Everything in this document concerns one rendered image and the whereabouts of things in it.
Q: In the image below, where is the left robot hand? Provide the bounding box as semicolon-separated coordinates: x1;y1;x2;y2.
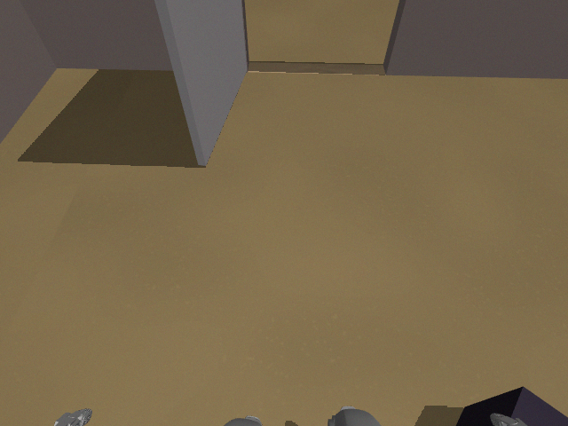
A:
54;408;92;426

